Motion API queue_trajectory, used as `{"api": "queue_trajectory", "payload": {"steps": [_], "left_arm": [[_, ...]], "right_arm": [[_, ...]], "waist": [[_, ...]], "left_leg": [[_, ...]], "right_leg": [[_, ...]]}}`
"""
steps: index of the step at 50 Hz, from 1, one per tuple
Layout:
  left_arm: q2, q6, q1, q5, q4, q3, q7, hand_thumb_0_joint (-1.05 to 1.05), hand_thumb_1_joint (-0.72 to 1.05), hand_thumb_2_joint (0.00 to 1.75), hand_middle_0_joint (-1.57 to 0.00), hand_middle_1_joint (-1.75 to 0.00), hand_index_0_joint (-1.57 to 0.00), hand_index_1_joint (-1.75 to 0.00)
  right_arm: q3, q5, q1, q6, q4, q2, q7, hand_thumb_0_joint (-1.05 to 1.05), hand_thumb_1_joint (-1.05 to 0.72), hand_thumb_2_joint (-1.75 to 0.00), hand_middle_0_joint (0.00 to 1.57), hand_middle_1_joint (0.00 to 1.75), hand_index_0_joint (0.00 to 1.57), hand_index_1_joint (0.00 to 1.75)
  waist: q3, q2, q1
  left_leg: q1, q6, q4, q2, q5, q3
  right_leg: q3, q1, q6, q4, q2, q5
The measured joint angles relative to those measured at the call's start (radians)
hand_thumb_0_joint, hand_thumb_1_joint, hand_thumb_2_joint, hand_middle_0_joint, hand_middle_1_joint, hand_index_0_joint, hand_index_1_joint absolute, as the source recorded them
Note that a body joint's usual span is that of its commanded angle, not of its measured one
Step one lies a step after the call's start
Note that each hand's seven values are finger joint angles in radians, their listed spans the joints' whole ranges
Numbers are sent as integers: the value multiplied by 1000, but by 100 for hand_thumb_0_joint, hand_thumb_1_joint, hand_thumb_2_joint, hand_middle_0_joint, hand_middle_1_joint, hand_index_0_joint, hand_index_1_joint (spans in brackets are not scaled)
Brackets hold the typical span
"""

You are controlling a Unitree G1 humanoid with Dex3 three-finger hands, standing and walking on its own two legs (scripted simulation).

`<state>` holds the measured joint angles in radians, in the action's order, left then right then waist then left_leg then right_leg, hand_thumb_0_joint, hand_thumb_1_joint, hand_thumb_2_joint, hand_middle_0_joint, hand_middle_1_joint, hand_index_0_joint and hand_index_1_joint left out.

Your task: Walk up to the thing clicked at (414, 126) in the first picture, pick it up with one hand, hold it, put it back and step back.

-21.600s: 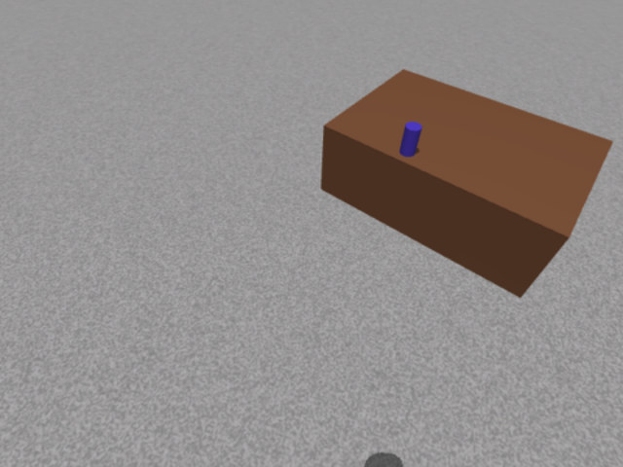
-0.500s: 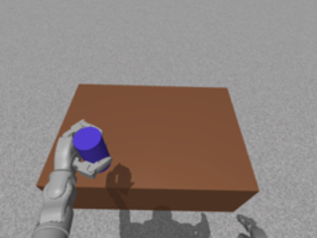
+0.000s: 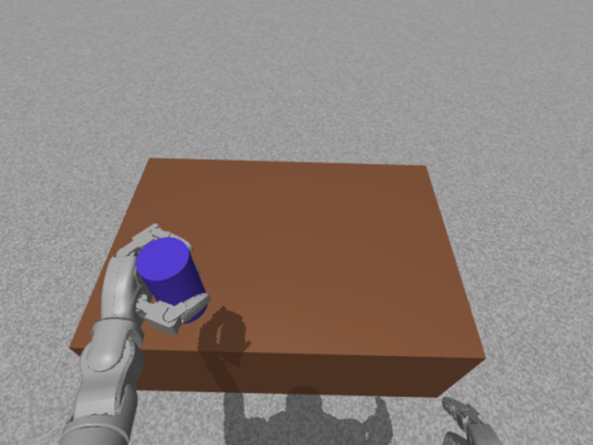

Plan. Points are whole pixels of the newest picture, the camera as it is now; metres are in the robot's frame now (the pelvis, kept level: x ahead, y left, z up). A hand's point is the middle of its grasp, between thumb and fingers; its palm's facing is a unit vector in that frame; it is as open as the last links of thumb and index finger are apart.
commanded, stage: hold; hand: left
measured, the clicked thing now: (175, 283) +0.31 +0.17 +0.06
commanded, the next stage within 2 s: crouch in 0.68 s
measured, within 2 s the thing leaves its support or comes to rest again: neither
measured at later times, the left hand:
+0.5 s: hand (173, 281) +0.32 +0.17 +0.05, palm faces +0.04 -1.00 -0.02, open 9.4 cm
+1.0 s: hand (181, 286) +0.32 +0.17 +0.03, palm faces +0.03 -1.00 +0.00, open 9.3 cm
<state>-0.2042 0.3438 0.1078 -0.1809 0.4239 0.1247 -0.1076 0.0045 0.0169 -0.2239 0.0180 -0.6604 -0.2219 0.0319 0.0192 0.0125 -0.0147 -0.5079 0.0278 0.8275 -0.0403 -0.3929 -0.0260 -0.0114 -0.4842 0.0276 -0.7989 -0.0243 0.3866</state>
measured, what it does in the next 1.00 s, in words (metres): stands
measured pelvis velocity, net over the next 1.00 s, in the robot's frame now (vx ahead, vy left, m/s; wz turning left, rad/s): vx -0.01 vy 0.00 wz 0.00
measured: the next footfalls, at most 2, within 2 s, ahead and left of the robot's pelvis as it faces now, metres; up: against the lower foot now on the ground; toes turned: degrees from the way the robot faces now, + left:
none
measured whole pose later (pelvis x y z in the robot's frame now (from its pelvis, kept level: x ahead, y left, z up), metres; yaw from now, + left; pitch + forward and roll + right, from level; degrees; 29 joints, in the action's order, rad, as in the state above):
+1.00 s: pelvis -0.01 +0.00 -0.01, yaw +0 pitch +6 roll -1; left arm -0.20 0.38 0.18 -0.18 0.55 0.15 -0.14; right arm 0.01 0.01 -0.21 0.03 -0.66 -0.23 0.02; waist 0.03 0.01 -0.03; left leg -0.58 0.03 0.87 -0.04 -0.40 -0.03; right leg -0.01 -0.56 0.03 -0.84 -0.02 0.39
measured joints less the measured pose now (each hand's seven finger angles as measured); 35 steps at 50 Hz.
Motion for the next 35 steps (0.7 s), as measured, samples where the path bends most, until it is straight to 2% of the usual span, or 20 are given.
{"api": "queue_trajectory", "payload": {"steps": [5, 18, 30, 35], "left_arm": [[-4, -1, 3, 3, -3, -10, -8, -1, -41, 111, -79, -122, -80, -122], [7, 2, -9, 1, 2, 5, -7, -1, -41, 111, -79, -123, -80, -122], [0, -1, 0, 2, 4, -13, -13, -1, -41, 111, -79, -122, -80, -122], [8, -1, -2, -1, 5, -1, -4, -1, -41, 111, -79, -122, -80, -122]], "right_arm": [[1, 0, -2, 0, 0, -1, 1, 1, -92, -91, 20, 30, 20, 30], [4, -2, -9, -3, 4, -1, -5, 1, -92, -91, 20, 30, 20, 30], [3, 0, -8, 0, 5, -1, -8, 1, -92, -91, 20, 30, 20, 30], [0, -1, -6, -1, 4, 1, -9, 1, -92, -91, 20, 30, 20, 30]], "waist": [[3, 2, -1], [3, -1, 1], [2, 5, 1], [4, 4, 0]], "left_leg": [[5, -1, -5, 0, 1, 1], [1, -3, 0, 0, -3, 5], [2, -3, 1, 0, -1, 4], [3, -3, -1, -1, 0, 5]], "right_leg": [[1, 5, 1, 7, 0, -2], [5, 1, 3, 4, 1, -1], [5, 4, 3, 6, 0, -5], [5, 3, 3, 6, 1, -4]]}}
